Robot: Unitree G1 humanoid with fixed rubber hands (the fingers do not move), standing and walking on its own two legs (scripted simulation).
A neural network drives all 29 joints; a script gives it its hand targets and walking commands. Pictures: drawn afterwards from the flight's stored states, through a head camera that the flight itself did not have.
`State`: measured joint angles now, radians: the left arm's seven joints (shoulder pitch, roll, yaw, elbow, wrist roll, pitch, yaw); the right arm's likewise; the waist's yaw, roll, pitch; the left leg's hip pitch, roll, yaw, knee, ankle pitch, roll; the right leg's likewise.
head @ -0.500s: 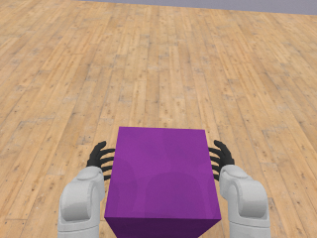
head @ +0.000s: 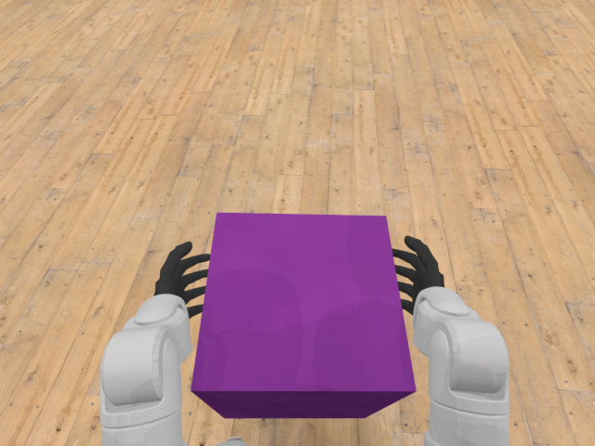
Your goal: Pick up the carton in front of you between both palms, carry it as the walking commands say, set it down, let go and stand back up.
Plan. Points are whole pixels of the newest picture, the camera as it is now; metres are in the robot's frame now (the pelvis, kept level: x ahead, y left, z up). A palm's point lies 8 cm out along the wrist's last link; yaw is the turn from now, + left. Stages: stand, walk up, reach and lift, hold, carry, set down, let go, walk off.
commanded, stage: carry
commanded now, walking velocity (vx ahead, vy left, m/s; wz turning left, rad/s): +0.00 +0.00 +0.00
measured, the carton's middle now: (298, 326) +0.28 +0.00 -0.01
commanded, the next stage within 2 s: none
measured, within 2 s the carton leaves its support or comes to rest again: neither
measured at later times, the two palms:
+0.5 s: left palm (191, 199) +0.45 +0.16 +0.07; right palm (396, 201) +0.43 -0.14 +0.07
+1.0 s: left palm (212, 235) +0.41 +0.13 +0.03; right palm (412, 241) +0.39 -0.17 +0.03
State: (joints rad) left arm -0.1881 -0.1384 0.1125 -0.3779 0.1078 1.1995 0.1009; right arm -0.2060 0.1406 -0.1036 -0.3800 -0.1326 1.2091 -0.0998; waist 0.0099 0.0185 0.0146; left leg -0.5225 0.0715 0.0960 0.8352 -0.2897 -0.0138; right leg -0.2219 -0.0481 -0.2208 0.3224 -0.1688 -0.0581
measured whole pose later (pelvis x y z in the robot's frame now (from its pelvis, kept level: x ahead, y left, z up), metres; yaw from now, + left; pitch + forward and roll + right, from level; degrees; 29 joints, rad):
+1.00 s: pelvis +0.14 +0.00 -0.02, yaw -4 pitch +2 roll +1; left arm -0.11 -0.13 0.08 -0.09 0.20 0.97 0.06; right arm -0.13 0.13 -0.08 -0.07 -0.20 0.97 -0.07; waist -0.01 -0.01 -0.09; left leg -0.36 0.07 0.20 0.56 -0.22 0.01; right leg -0.10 -0.07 -0.19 0.52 -0.45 0.00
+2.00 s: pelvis +0.09 +0.00 -0.02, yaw -4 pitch +1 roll +0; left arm -0.20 -0.14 0.15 0.16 0.24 0.74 0.04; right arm -0.22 0.14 -0.17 0.17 -0.24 0.73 -0.04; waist 0.00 -0.01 -0.07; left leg -0.41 0.10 0.18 0.50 -0.11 0.00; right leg -0.19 -0.04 -0.20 0.57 -0.40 -0.03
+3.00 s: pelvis +0.08 +0.08 -0.02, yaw -21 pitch -4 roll +0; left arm -0.53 -0.19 0.44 0.51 0.42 0.61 0.01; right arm -0.55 0.19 -0.52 0.58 -0.46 0.53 0.05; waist 0.02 -0.06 0.07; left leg -0.28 -0.06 -0.04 0.50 -0.15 0.02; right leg -0.18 -0.01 0.18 0.56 -0.33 0.00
